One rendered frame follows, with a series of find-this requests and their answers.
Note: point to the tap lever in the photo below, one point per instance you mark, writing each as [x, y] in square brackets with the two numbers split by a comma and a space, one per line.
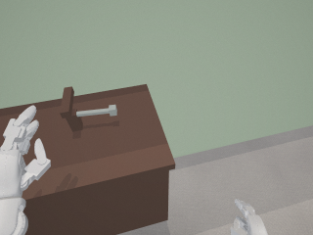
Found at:
[112, 110]

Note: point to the right robot hand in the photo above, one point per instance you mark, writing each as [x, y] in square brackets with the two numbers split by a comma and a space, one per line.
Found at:
[253, 225]

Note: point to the robot left forearm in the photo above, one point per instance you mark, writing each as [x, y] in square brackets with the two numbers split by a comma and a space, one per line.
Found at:
[12, 219]

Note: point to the left robot hand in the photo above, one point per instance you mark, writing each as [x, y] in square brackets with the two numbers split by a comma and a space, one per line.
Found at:
[17, 142]

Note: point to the counter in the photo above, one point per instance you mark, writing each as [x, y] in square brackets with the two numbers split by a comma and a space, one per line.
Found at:
[108, 174]

